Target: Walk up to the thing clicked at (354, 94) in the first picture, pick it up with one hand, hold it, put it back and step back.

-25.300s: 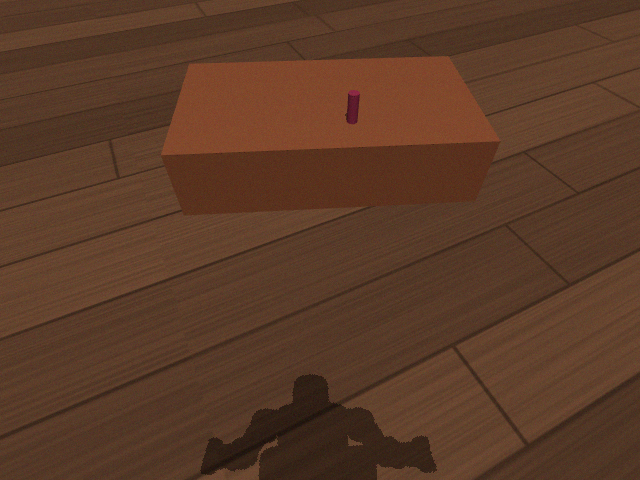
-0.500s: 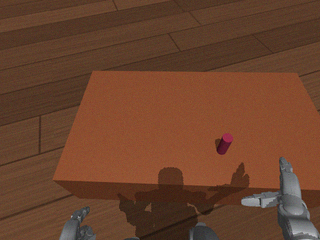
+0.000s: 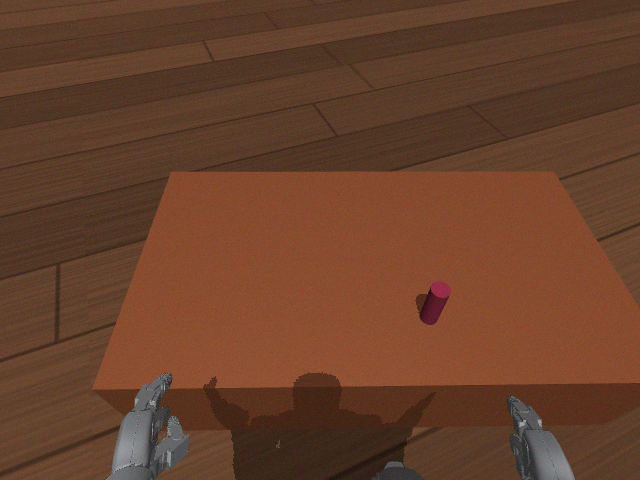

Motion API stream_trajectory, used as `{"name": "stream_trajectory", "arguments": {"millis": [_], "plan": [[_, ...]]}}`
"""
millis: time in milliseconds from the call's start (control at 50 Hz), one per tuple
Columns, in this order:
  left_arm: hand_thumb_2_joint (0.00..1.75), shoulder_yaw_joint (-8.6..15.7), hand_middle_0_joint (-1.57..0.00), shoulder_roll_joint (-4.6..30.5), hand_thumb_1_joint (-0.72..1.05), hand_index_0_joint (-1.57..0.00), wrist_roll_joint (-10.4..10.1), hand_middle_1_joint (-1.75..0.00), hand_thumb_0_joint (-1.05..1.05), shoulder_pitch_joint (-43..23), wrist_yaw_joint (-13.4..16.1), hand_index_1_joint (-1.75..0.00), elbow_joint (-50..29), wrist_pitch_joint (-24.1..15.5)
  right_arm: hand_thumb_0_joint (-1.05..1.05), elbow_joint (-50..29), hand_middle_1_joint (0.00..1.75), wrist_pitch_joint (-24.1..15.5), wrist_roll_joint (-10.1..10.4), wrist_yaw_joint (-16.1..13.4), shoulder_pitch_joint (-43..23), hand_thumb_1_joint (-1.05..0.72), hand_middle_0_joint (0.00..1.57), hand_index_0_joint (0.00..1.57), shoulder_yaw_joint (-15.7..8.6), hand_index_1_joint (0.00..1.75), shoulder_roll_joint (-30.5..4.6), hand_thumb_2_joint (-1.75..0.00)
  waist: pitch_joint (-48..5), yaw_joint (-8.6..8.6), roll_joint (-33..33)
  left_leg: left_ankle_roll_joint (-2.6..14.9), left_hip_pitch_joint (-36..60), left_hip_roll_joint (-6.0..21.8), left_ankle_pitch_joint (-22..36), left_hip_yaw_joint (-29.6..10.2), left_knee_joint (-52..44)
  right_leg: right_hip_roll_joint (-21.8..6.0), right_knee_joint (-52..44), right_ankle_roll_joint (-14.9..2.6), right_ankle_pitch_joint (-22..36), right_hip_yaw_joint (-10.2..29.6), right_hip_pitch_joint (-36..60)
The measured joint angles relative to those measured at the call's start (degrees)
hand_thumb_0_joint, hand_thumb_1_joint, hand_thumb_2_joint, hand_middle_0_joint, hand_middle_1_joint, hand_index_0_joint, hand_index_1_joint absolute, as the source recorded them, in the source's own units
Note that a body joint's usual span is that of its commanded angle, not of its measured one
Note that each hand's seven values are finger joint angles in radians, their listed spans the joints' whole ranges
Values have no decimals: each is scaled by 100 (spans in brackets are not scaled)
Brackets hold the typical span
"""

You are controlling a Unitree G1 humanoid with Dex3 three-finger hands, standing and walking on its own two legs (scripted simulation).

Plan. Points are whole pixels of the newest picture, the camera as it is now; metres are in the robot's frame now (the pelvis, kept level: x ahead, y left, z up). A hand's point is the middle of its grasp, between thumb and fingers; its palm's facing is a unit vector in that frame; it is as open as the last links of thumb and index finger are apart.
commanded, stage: home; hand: right
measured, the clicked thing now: (434, 303) +0.56 -0.25 -0.33
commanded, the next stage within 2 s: none
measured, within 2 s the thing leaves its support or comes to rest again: neither
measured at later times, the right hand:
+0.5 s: hand (487, 448) +0.18 -0.19 -0.06, palm faces +0.04 +0.98 -0.20, open 17.6 cm
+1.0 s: hand (498, 451) +0.18 -0.20 -0.06, palm faces +0.04 +0.98 -0.21, open 17.7 cm
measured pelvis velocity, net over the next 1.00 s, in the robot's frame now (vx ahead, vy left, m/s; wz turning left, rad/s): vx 0.02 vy -0.02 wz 0.01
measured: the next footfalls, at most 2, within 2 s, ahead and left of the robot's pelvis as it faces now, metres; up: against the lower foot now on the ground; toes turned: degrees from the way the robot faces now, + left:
none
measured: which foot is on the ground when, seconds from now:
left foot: down 0.00-1.00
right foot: down 0.00-1.00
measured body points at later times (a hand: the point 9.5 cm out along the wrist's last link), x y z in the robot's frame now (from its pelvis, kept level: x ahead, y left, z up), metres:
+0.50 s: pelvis +0.02 -0.01 -0.01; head +0.05 -0.01 +0.44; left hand +0.18 +0.23 -0.08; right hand +0.18 -0.24 -0.04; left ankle -0.04 +0.12 -0.69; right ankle +0.07 -0.14 -0.69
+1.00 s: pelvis +0.02 -0.02 -0.01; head +0.04 -0.03 +0.44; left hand +0.18 +0.22 -0.07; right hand +0.18 -0.25 -0.04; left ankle -0.04 +0.12 -0.69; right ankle +0.07 -0.14 -0.69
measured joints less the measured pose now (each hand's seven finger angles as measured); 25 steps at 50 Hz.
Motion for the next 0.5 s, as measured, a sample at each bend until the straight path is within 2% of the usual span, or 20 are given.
{"name": "stream_trajectory", "arguments": {"millis": [80, 180, 500], "plan": [[90, 25, -20, 76, 90, -20, -4, -30, 2, 65, 8, -30, 14, -173, -1, -136, 5, 224, 68, 104, -5, 52, 6, 6, -2, 6, 47, -7, -55, 23, 1, -1, -36, -4, -20, -18, 29, -8, 34, -2, -28, -16, -31], [90, 20, -20, 84, 90, -20, 11, -30, 2, 153, 9, -30, 30, -290, -1, -290, 5, 407, 44, 136, 34, 54, 6, 6, -22, 6, 85, -6, -34, 27, 40, -11, -128, -7, -70, -47, 106, -17, 121, -8, -92, -41, -120], [90, -43, -20, -63, 90, -20, 67, -30, 2, 196, 52, -30, 171, -475, -1, -628, 5, 595, 14, 129, 117, 57, 6, 6, -88, 5, 86, -4, -105, 2, 13, -85, -206, 22, -230, -83, 176, 4, 346, -66, -338, -76, -270]]}}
